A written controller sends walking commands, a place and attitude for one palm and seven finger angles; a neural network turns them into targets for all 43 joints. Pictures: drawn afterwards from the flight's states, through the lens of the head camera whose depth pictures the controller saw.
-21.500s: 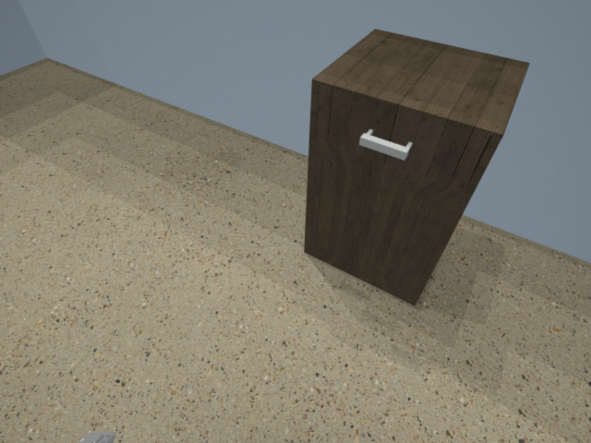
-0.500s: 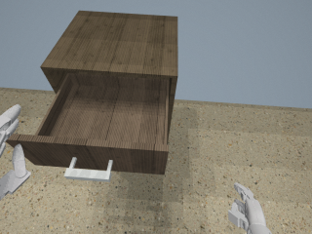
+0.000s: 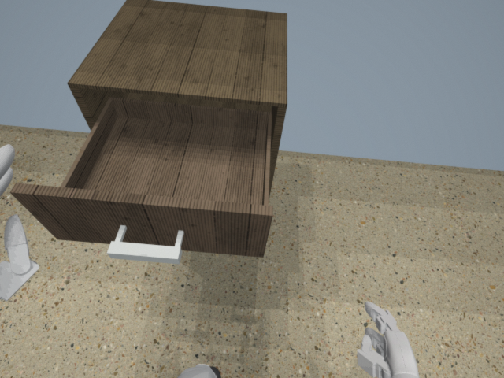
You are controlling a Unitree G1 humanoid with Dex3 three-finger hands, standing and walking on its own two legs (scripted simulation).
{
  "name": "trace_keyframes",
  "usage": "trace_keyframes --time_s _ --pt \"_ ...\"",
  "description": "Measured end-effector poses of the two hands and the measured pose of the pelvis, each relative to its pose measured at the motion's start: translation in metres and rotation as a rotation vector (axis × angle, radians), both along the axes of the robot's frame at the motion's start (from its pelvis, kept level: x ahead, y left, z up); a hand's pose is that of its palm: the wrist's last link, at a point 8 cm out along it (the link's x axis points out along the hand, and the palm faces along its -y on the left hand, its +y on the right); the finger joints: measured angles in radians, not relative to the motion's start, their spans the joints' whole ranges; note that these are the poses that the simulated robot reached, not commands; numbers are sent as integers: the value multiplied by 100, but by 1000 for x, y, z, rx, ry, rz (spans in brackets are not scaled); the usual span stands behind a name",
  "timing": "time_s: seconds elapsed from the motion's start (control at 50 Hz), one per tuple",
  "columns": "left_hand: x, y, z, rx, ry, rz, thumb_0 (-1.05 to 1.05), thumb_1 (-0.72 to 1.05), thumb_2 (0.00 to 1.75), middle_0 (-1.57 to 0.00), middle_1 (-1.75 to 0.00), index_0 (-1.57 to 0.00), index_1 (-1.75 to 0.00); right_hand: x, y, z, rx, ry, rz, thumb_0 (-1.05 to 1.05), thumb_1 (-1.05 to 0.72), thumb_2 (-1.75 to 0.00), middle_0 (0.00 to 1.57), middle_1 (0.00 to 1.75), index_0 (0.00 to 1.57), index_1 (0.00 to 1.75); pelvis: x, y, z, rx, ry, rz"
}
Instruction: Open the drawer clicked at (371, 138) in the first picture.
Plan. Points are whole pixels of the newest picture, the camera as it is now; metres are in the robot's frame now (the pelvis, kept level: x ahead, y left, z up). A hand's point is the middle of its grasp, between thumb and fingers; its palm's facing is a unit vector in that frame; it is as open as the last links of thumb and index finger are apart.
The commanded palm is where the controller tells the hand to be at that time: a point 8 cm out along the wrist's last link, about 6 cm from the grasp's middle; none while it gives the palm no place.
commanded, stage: step back with the hand held close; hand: left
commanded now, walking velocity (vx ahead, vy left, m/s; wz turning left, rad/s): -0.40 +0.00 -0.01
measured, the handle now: (148, 242) +0.35 +0.22 -0.07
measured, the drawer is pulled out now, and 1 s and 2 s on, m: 0.30 0.30 0.30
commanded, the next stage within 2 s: stop stepping back and stand still in 0.34 s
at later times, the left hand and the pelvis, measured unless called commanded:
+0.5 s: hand out of the picture +0.09 +0.18 +0.16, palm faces +0.26 -0.83 -0.49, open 7.4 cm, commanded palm +0.02 +0.24 +0.19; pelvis -0.11 -0.04 +0.01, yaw -1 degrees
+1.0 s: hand out of the picture -0.01 +0.18 +0.18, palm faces +0.34 -0.79 -0.51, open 7.4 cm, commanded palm -0.07 +0.22 +0.19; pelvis -0.19 -0.06 +0.01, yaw +2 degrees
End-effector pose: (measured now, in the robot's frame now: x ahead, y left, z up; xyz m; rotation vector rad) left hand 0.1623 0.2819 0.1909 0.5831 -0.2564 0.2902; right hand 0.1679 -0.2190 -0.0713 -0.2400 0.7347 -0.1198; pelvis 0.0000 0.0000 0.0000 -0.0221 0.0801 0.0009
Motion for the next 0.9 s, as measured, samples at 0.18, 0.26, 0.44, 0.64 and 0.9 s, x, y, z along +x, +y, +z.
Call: trace_keyframes --time_s 0.18,0.26,0.44,0.64,0.9 --pt "-23 -54 2 5 62 -143 2 89 90 -21 -30 -21 -30 -22 -24 -5 63 -12 -4 1 -90 -90 20 30 20 30 -42 -25 2 -16 -20 -24" --pt "-42 -49 3 10 85 -102 1 88 90 -22 -30 -22 -30 -39 -41 7 21 3 -64 1 -90 -90 20 30 20 30 -49 -29 9 33 -7 -24" --pt "-86 -42 -13 -47 80 -45 2 89 90 -21 -30 -21 -30 -75 -52 15 -35 -31 -43 1 -90 -90 20 30 20 30 -95 -33 4 45 -20 -9" --pt "-161 -80 4 -12 42 -24 2 89 90 -22 -30 -21 -30 -153 -59 -6 71 -14 -11 1 -90 -90 20 30 20 30 -155 -63 0 20 -68 -10" --pt "-200 -73 -5 -46 47 9 2 89 90 -22 -30 -21 -30 -231 -106 4 -62 65 -94 1 -90 -90 20 30 20 30 -184 -63 9 38 -68 27"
